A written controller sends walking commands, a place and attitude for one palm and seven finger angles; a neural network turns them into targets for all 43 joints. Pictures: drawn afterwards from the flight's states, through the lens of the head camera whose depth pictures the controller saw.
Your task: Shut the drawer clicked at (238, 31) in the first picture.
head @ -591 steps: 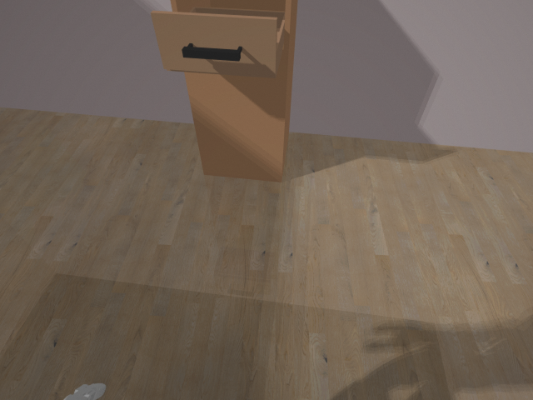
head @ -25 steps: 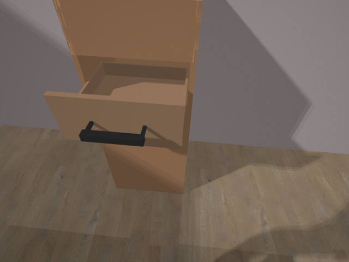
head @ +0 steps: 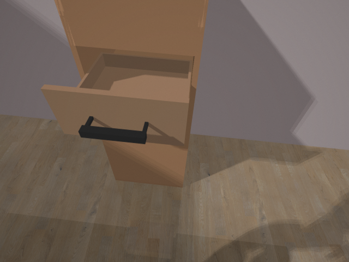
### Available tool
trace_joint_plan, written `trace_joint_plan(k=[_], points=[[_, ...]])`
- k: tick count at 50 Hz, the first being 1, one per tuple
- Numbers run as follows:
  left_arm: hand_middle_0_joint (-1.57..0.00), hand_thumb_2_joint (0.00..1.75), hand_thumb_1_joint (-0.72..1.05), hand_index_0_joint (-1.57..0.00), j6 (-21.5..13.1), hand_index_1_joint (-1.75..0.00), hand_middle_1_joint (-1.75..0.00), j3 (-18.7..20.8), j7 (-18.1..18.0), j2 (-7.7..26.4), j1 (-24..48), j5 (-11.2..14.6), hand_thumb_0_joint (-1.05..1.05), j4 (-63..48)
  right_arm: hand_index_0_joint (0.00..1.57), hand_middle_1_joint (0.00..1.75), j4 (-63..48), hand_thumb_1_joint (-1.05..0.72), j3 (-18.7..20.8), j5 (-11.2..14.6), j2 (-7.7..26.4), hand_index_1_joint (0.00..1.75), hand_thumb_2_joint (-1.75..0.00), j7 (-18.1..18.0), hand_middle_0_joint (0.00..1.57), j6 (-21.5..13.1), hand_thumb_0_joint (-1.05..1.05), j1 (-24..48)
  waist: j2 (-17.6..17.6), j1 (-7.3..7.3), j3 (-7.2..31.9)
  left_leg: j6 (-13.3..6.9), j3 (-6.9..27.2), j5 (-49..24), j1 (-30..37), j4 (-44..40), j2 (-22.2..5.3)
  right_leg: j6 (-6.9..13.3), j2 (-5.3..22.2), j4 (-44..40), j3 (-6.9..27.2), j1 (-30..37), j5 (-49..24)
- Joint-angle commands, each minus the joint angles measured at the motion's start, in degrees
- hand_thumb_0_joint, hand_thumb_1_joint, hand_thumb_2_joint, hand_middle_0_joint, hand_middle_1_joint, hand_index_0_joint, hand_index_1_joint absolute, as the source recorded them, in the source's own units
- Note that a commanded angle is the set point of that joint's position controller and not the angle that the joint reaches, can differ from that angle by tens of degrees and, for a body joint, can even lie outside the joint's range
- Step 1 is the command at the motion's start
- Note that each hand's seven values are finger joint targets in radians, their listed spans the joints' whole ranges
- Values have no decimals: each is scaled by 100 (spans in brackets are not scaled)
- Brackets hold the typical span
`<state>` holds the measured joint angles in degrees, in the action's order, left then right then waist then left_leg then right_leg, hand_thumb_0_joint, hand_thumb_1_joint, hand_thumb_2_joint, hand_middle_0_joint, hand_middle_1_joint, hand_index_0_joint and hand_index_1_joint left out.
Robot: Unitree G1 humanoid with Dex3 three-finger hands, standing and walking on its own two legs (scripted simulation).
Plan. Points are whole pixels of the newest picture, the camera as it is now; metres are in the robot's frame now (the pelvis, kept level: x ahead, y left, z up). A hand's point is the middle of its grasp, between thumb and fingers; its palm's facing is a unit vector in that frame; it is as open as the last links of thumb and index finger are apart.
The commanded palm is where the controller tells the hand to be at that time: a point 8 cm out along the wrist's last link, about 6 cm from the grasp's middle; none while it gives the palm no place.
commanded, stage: look again from close up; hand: left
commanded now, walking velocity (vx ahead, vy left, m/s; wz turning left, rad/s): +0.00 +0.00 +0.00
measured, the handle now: (115, 128) +0.44 +0.19 +0.04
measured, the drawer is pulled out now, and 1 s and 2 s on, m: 0.23 0.23 0.23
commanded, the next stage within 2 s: raise the hand and make a fist in 0.22 s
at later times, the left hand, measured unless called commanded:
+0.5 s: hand (94, 237) +0.18 +0.19 -0.04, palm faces +0.24 -0.96 -0.15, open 7.0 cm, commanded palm +0.11 +0.21 -0.05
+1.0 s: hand (112, 221) +0.20 +0.15 +0.01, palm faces -0.08 -0.99 -0.07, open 4.6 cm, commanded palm +0.16 +0.21 +0.03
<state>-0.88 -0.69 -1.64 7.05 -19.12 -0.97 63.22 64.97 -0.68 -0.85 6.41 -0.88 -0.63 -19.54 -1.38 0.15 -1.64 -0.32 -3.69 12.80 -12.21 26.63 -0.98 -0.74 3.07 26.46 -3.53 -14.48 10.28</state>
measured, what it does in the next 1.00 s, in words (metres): lowers itself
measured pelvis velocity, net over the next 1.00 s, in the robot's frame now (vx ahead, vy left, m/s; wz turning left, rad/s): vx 0.02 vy -0.02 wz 0.05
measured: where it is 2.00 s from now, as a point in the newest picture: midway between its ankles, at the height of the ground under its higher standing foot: outside the picture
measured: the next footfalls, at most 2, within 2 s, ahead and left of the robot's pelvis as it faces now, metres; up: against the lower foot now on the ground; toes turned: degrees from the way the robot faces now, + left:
none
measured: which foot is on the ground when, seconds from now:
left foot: down 0.00-1.00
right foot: down 0.00-1.00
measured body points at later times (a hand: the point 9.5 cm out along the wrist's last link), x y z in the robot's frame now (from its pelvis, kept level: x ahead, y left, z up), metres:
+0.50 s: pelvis +0.01 +0.01 -0.01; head +0.01 +0.00 +0.44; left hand +0.16 +0.24 -0.02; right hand +0.11 -0.24 -0.13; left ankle +0.02 +0.11 -0.74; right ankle +0.04 -0.13 -0.74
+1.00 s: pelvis +0.02 -0.02 -0.07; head +0.06 -0.02 +0.38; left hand +0.20 +0.20 +0.02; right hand +0.24 -0.21 -0.14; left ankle +0.02 +0.11 -0.74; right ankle +0.04 -0.13 -0.74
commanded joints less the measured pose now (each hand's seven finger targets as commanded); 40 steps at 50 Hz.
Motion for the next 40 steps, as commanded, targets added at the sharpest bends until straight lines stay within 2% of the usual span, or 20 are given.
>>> trace_joint_plan(k=[1, 15, 16, 17, 18, 19, 20, 21, 22, 23, 24, 25, 28, 29, 31, 33, 36, 38, 39, 40], points=[[-20, 90, 90, -20, -74, -30, -30, 92, -53, 538, -367, 22, 0, -152, 20, 30, -159, -90, 136, 23, 521, 30, -90, -39, 20, -81, 0, -275, 131, -2, -387, -67, 526, 419, -509, -782, -394, 226, 335, -652, 549, 110, 514], [-20, 90, 90, -20, -81, -30, -30, 95, -54, 554, -270, 16, 0, -188, 20, 30, -158, -90, 145, 27, 621, 30, -90, -48, 20, -108, 0, -54, 140, 6, -252, -79, 522, -74, -204, -854, -465, 188, 334, -613, 500, 307, -116], [-20, 90, 90, -20, -80, -30, -30, 99, -267, 832, -586, -39, 0, 51, 20, 30, -588, -90, 182, 75, 893, 30, -90, -16, 20, -136, 0, 589, 193, 234, -355, 81, 230, -205, -377, 212, -574, 186, 572, -446, 662, 130, -1051], [-22, 90, 90, -22, -1385, -32, -32, 553, -175, 1850, 3842, 1300, 0, -9236, 20, 30, -2742, -90, 177, 317, 1818, 30, -90, -287, 20, -1001, 0, 522, 1385, -639, 2506, -19, 282, -394, 1086, -490, 71, 191, -50, -24, 145, 840, -578], [-24, 90, 90, -24, -1050, -34, -34, 684, -525, 1589, 1340, 797, 0, -7791, 20, 30, -2396, -90, 69, 340, 1329, 30, -90, -494, 20, -1580, 0, 977, 1657, 5, 2372, -40, 191, -321, 876, -560, -41, 357, -219, 390, -50, 646, 129], [-26, 90, 90, -26, -212, -37, -37, -101, -729, 308, -378, 854, 0, -6683, 20, 30, -2454, -90, 147, 424, 1078, 30, -90, -451, 20, -1812, 0, 987, 1285, -134, 1210, 103, 412, 324, -21, -690, -162, 242, -210, 412, -309, 28, 609], [-28, 90, 90, -28, -72, -39, -39, -602, -636, -269, -319, 999, 0, -6827, 20, 30, -2308, -90, 111, 505, 1220, 30, -90, -422, 20, -1917, 0, 760, 762, -239, 496, 56, 427, 753, -355, -565, -48, 179, -238, 244, -285, -236, 567], [-30, 90, 90, -30, -323, -41, -41, -558, -564, -120, -47, 1115, 0, -7355, 20, 30, -2626, -90, 186, 463, 1363, 30, -90, -437, 20, -2065, 0, 906, 434, -351, -83, 4, 576, 1031, -653, -342, -1, 137, -217, 183, -284, -528, 898], [-32, 90, 90, -32, -596, -43, -43, -402, -486, 51, -158, 1017, 0, -7224, 20, 30, -2744, -90, 260, 368, 1470, 30, -90, -405, 20, -2161, 0, 861, -156, -437, -113, -20, 581, 1140, -885, -59, 58, 114, -228, 235, -296, -873, 1268], [-34, 90, 90, -34, -878, -45, -45, -329, -339, -85, -580, 1013, 0, -6873, 20, 30, -2921, -90, 333, 262, 1466, 30, -90, -340, 20, -2206, 0, 880, -738, -345, -188, -3, 592, 1163, -1249, 224, 100, 102, -254, 400, -351, -1175, 1563], [-36, 90, 90, -36, -1194, -47, -47, -149, -108, -92, -1359, 1021, 0, -6517, 20, 30, -3143, -90, 424, 260, 1454, 30, -90, -236, 20, -2202, 0, 963, -852, -65, -94, 56, 482, 1110, -1455, 438, 122, 132, -245, 574, -345, -1240, 1766], [-38, 90, 90, -38, -1566, -50, -50, -256, 215, -286, -1779, 1065, 0, -6329, 20, 30, -3340, -90, 441, 203, 1418, 30, -90, -117, 20, -2173, 0, 1006, -1198, 26, 27, 94, 403, 1040, -1730, 701, 148, 138, -278, 822, -368, -1430, 1885], [-44, 90, 90, -44, -2790, -56, -56, 389, 1281, 114, -2506, 1295, 0, -6189, 20, 30, -3907, -90, 628, 116, 1490, 30, -90, 215, 20, -1909, 0, 1342, -949, 234, 311, 192, 191, 767, -2313, 1535, 228, 243, -271, 1481, -219, -1650, 1583], [-46, 90, 90, -46, -3106, -58, -58, 944, 1595, 694, -2575, 1220, 0, -5932, 20, 30, -3975, -90, 715, 130, 1534, 30, -90, 307, 20, -1762, 0, 1374, -672, 275, 299, 218, 169, 682, -2431, 1758, 232, 313, -230, 1650, -70, -1632, 1409], [-50, 90, 90, -50, -3139, -62, -62, 1219, 1826, 918, -2723, 1228, 0, -6545, 20, 30, -4467, -90, 724, 206, 1457, 30, -90, 296, 20, -1546, 0, 1595, -298, 469, 805, 77, 40, 523, -2670, 1963, 310, 307, -160, 1973, 68, -1446, 935], [-54, 90, 90, -54, -2948, -67, -67, 1214, 1793, 835, -2345, 1420, 0, -7452, 20, 30, -4693, -90, 677, 264, 1346, 30, -90, 199, 20, -1376, 0, 1560, 239, 479, 1371, 21, 25, 169, -2565, 2080, 280, 280, -203, 2303, 56, -1381, 333], [-60, 90, 90, -60, -2919, -73, -73, 1243, 1559, 889, -1830, 1541, 0, -8607, 20, 30, -4747, -90, 651, 250, 1187, 30, -90, 92, 20, -1230, 0, 1198, 766, 269, 1760, -39, 165, -227, -2287, 2365, 169, 243, -268, 2425, 142, -1554, -72], [-64, 90, 90, -64, -3128, -78, -78, 943, 1514, 856, -1219, 1538, 0, -9351, 20, 30, -4727, -90, 587, 234, 1194, 30, -90, 50, 20, -1282, 0, 1016, 908, -33, 1844, -91, 281, -401, -2139, 2608, 113, 202, -307, 2460, 122, -1876, -217], [-66, 90, 90, -66, -3206, -80, -80, 695, 1600, 815, -842, 1549, 0, -9530, 20, 30, -4682, -90, 522, 202, 1256, 30, -90, 30, 20, -1308, 0, 925, 565, -272, 1714, -133, 360, -309, -2218, 2759, 85, 169, -344, 2482, 150, -2072, -144], [-68, 90, 90, -68, -3256, -82, -82, 573, 1699, 770, -706, 1528, 0, -9422, 20, 30, -4589, -90, 525, 232, 1268, 30, -90, 3, 20, -1369, 0, 910, 532, -359, 1619, -141, 391, -135, -2273, 2841, 66, 159, -344, 2405, 204, -2234, 42]])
